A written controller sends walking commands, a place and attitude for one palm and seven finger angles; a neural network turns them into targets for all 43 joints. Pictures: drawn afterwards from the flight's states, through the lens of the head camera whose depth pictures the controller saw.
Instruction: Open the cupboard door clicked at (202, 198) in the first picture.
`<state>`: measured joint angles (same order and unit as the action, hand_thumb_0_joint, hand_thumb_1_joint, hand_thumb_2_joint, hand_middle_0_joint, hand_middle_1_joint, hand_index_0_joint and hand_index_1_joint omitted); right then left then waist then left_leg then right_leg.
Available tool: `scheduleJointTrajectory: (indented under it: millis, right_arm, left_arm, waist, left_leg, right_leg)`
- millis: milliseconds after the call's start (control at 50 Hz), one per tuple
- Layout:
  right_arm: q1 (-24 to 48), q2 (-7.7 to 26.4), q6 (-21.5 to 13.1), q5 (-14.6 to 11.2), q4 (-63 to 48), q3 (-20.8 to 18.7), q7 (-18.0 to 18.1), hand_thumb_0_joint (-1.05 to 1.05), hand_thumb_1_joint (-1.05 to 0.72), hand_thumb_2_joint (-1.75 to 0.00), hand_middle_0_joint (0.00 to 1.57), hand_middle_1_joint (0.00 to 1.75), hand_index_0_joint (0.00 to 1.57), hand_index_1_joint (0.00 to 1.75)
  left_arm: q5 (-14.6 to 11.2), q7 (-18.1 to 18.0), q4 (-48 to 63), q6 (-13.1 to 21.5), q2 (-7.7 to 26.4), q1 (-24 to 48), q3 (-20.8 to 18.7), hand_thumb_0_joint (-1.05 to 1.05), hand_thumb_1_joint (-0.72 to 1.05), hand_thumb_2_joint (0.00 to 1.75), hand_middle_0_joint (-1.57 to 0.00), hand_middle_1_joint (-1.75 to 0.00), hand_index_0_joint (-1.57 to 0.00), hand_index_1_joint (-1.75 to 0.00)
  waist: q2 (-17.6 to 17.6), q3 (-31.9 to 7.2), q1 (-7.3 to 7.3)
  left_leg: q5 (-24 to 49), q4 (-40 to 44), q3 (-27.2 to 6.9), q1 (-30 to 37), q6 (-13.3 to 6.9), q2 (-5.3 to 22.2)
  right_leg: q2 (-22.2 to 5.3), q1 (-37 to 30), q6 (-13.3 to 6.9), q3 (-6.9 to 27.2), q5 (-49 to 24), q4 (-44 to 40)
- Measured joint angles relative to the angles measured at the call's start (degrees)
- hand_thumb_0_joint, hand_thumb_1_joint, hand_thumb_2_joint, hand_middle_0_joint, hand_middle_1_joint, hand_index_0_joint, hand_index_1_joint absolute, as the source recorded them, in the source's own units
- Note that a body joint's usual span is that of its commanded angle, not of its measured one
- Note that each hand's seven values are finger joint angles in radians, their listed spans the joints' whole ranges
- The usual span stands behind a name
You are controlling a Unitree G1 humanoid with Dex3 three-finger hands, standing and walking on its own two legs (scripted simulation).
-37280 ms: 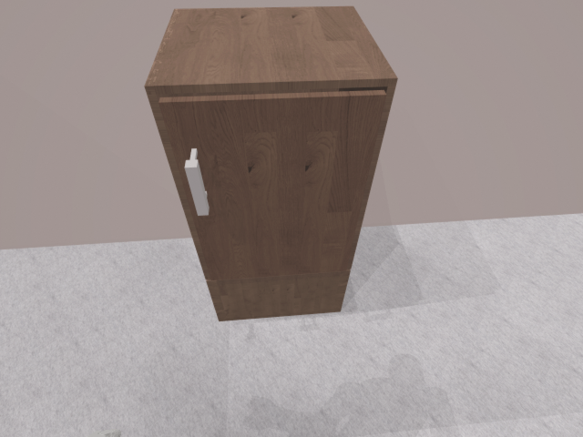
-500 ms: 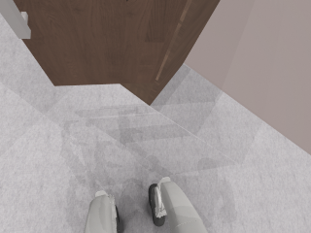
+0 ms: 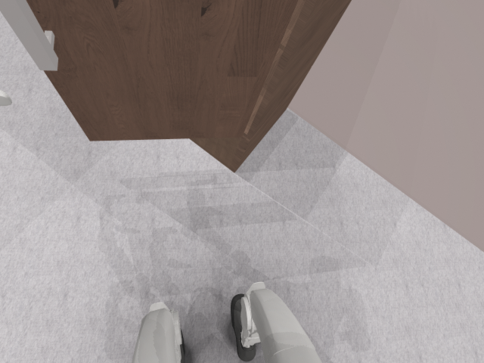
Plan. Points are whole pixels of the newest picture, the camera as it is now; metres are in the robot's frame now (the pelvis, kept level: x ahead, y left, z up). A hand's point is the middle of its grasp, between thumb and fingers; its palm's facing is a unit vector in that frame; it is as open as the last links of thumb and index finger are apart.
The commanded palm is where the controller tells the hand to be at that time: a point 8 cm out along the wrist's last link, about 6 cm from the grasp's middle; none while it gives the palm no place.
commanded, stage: move the hooked fingers beside the handle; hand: left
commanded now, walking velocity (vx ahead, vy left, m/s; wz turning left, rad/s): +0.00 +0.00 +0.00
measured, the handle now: (28, 15) +0.61 +0.23 +0.07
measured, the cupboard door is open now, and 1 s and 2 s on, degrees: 43 43 44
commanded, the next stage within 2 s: slide the fingers in behind the handle in 0.06 s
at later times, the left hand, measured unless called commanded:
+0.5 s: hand out of the picture +0.54 +0.28 +0.07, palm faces -0.01 -1.00 -0.01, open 14.0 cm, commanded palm +0.53 +0.29 +0.07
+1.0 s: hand (8, 54) +0.54 +0.25 +0.07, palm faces -0.01 -1.00 +0.00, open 14.0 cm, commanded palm +0.53 +0.27 +0.07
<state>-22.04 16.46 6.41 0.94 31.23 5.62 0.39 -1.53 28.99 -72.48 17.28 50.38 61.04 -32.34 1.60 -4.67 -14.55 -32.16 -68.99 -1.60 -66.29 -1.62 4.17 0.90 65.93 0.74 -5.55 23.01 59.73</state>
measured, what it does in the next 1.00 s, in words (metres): stands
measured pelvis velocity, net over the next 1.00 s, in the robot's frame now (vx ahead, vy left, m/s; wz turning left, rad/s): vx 0.00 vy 0.00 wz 0.01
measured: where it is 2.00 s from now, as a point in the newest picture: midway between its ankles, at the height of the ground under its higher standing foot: (211, 354)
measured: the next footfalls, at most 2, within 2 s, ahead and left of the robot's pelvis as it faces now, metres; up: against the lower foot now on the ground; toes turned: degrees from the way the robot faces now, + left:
none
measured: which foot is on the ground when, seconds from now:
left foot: down 0.00-1.00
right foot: down 0.00-1.00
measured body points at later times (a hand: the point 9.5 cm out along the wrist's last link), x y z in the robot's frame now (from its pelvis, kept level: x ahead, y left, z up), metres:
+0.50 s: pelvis -0.01 +0.00 +0.00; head +0.18 +0.05 +0.40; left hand +0.53 +0.33 +0.08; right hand -0.02 -0.26 -0.09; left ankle -0.01 +0.09 -0.64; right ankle +0.04 -0.14 -0.64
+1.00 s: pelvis +0.00 +0.00 +0.00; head +0.17 +0.04 +0.42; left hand +0.53 +0.30 +0.07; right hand -0.02 -0.26 -0.09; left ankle -0.01 +0.09 -0.64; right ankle +0.04 -0.14 -0.64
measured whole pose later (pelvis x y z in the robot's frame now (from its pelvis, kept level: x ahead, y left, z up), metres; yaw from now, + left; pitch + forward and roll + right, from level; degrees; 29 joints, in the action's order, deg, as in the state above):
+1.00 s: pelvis +0.00 +0.00 +0.00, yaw +0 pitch +28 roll -6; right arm -23.4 15.4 5.9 1.3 33.2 4.7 -0.8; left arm -3.4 23.3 -69.3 18.3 41.1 58.5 -28.4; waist 2.0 -5.9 -13.7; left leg -31.6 -67.9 -1.1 -64.6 -1.8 3.6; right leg 0.5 64.5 1.0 -5.0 22.7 59.1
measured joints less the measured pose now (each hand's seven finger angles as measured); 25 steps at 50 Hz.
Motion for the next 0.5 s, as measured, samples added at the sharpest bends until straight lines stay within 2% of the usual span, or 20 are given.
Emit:
scheduleJointTrajectory:
  millis: [180, 320, 500]
  right_arm:
    - [0.10, -0.16, 0.14, -0.24, 0.54, 0.30, 0.22, 0.00, -0.90, -0.90, 0.20, 0.30, 0.21, 0.30]
    - [-0.47, -0.48, 0.09, -0.29, 1.40, 0.33, -0.09, 0.00, -0.90, -0.90, 0.20, 0.30, 0.21, 0.30]
    - [-0.66, -0.59, -0.41, 0.05, 1.08, -0.01, -0.44, 0.00, -0.90, -0.90, 0.20, 0.30, 0.21, 0.30]
  left_arm:
    - [-0.41, 1.95, 0.55, -0.52, 2.10, 0.85, -0.41, -0.01, -0.50, 0.30, -0.30, -1.20, -0.30, -1.20]
    - [-1.75, 2.18, 1.36, -1.30, -0.03, 0.45, 0.82, -0.01, -0.50, 0.30, -0.30, -1.20, -0.30, -1.20]
    - [-0.86, -0.76, 2.12, -0.71, -2.54, -0.48, 1.52, -0.01, -0.50, 0.30, -0.30, -1.20, -0.30, -1.20]
  waist:
    - [0.03, 0.27, 0.08]
    - [0.00, -0.29, 0.50]
    - [0.10, -0.79, -0.20]
  left_leg:
    - [-0.02, -1.11, -0.24, -1.83, 0.10, 0.07]
    - [0.20, -0.79, -0.43, -1.49, 0.05, -0.06]
    - [0.21, -0.74, -0.24, -0.95, -0.11, -0.10]
  right_leg:
    - [0.06, 1.74, -0.11, -0.17, -0.02, 0.99]
    - [-0.03, 1.22, -0.06, -0.34, -0.21, 0.51]
    - [-0.03, 0.67, 0.10, -0.13, -0.38, 0.31]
